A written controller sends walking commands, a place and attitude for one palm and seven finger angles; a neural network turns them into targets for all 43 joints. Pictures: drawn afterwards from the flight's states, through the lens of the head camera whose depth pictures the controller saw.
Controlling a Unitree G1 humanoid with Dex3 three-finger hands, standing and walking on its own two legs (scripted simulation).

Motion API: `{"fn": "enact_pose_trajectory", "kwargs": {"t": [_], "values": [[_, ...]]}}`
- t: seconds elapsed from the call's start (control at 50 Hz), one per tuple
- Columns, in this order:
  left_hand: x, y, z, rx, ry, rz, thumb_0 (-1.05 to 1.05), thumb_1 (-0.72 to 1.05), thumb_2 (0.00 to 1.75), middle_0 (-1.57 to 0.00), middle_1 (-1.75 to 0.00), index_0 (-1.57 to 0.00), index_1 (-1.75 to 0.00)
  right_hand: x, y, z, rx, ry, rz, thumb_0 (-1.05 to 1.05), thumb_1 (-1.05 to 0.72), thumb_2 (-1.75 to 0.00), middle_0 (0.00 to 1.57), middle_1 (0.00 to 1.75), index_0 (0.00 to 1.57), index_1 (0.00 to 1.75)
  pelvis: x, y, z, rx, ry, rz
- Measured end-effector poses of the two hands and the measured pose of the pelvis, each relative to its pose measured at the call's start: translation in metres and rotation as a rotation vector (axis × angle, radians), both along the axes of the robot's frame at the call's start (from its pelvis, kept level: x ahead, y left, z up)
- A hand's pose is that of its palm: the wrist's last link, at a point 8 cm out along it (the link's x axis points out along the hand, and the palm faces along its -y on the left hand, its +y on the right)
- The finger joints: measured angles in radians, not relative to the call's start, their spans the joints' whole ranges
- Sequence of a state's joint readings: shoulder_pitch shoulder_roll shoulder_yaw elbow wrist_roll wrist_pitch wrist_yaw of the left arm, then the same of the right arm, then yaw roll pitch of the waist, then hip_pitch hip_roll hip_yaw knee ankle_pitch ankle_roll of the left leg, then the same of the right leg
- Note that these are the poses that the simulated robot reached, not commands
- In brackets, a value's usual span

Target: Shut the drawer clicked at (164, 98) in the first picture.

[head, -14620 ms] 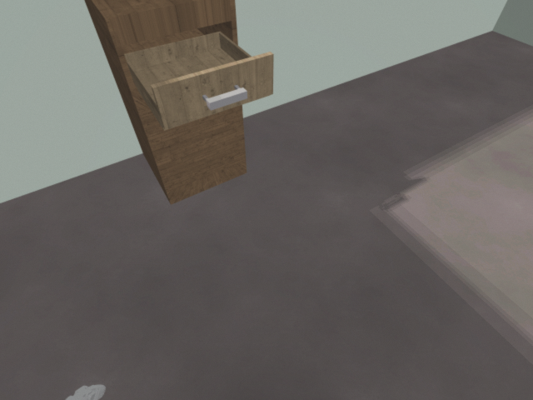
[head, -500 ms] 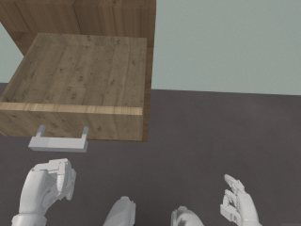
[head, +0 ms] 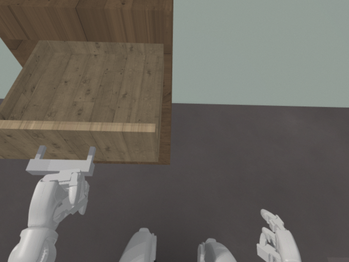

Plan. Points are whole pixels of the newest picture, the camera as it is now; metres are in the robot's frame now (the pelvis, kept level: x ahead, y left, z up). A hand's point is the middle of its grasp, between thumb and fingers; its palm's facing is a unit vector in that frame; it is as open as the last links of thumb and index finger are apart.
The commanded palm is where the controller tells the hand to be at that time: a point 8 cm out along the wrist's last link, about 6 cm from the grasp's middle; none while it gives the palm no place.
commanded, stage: push the drawer shut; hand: left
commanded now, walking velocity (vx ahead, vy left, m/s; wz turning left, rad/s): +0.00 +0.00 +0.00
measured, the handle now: (64, 158) +0.32 +0.26 +0.04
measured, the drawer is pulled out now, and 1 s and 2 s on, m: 0.27 0.15 0.04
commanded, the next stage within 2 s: none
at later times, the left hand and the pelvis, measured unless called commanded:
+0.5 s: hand (85, 168) +0.30 +0.21 +0.04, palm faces +0.01 -1.00 -0.08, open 2.9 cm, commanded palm +0.30 +0.26 +0.05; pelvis -0.02 +0.00 +0.00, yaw +0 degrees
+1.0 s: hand (89, 141) +0.37 +0.22 +0.04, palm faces +0.01 -1.00 -0.05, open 2.8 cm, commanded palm +0.36 +0.27 +0.05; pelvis -0.01 +0.01 +0.01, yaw -1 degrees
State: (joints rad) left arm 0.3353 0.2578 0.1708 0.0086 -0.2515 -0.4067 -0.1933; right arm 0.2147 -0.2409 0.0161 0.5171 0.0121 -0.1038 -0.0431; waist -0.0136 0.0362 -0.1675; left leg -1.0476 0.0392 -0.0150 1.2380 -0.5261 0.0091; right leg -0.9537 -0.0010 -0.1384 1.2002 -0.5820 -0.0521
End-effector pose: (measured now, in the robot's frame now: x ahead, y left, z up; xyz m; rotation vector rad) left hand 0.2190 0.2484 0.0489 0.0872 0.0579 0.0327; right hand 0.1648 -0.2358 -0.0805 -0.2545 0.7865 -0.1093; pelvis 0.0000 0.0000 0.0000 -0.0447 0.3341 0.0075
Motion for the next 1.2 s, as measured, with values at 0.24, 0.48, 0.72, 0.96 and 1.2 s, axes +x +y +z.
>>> {"fn": "enact_pose_trajectory", "kwargs": {"t": [0.24, 0.48, 0.72, 0.96, 1.2], "values": [[0.016, 0.009, -0.006, 0.006, -0.036, -0.008, -0.05, 0.76, 0.92, -1.40, -1.59, -1.40, -1.60, -0.014, -0.017, -0.010, -0.035, 0.037, 0.003, 0.01, -0.90, -0.90, 0.20, 0.30, 0.20, 0.30, -0.010, -0.007, -0.004, -0.001, -0.003, 0.008], [0.056, 0.014, -0.004, -0.007, -0.026, -0.022, -0.03, 0.73, 0.91, -1.40, -1.60, -1.39, -1.60, -0.029, -0.014, -0.007, -0.027, 0.048, -0.017, 0.01, -0.90, -0.90, 0.20, 0.30, 0.20, 0.30, -0.016, -0.005, 0.001, 0.001, -0.012, 0.000], [0.096, 0.023, -0.006, -0.026, -0.028, -0.031, -0.05, 0.67, 0.86, -1.40, -1.60, -1.39, -1.60, -0.052, -0.013, -0.008, -0.045, 0.138, -0.053, 0.01, -0.90, -0.90, 0.20, 0.30, 0.20, 0.30, -0.013, 0.004, 0.005, -0.001, 0.003, -0.011], [0.122, 0.025, -0.008, -0.034, -0.037, -0.024, -0.07, 0.66, 0.85, -1.40, -1.60, -1.39, -1.60, -0.066, -0.007, -0.009, -0.050, 0.217, -0.069, 0.01, -0.90, -0.90, 0.20, 0.30, 0.20, 0.30, -0.010, 0.013, 0.007, -0.003, 0.020, -0.015], [0.145, 0.024, -0.008, -0.034, -0.040, -0.018, -0.05, 0.67, 0.86, -1.40, -1.60, -1.39, -1.60, -0.074, -0.004, -0.011, -0.048, 0.259, -0.078, 0.01, -0.90, -0.90, 0.20, 0.30, 0.20, 0.30, -0.011, 0.016, 0.007, -0.005, 0.024, -0.017]]}}
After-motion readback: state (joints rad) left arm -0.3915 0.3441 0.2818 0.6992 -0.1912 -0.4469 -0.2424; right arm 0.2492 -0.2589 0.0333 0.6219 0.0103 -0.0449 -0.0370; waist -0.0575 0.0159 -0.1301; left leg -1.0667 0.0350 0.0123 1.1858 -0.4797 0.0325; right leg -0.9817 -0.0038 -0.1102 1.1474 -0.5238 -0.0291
